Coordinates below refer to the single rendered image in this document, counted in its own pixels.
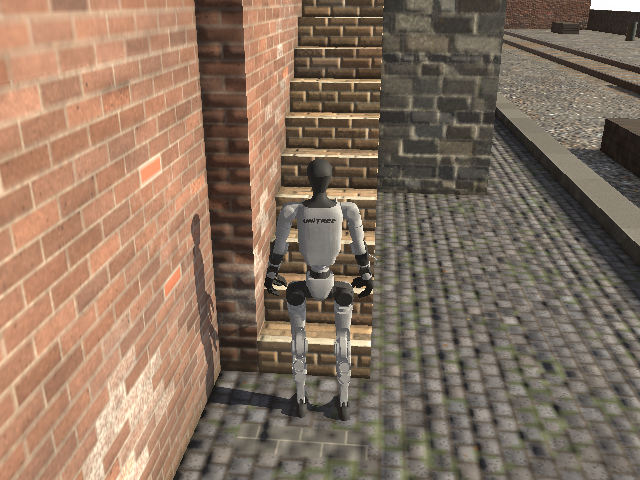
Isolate stairs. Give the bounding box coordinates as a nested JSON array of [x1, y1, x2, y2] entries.
[[257, 0, 384, 379]]

